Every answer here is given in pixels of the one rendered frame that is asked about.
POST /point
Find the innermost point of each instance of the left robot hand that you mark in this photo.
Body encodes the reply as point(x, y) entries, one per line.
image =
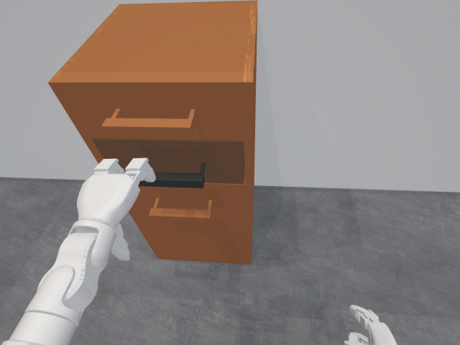
point(109, 194)

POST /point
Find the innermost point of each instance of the handle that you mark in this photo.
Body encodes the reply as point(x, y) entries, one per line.
point(178, 179)
point(123, 127)
point(168, 214)

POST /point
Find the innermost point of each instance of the cabinet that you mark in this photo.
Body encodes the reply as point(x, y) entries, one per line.
point(188, 60)

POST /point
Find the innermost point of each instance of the right robot hand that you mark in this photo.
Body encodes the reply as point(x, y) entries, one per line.
point(378, 333)

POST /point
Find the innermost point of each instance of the robot left forearm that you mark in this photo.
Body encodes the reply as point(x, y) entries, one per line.
point(55, 311)

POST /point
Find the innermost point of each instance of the drawer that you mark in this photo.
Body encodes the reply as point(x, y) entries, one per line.
point(225, 160)

